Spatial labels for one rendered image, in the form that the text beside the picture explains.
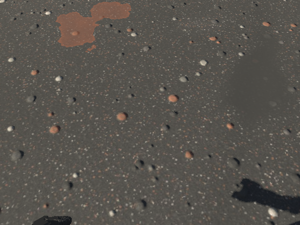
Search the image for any robot left hand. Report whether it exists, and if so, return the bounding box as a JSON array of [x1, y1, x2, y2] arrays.
[[32, 216, 72, 225]]

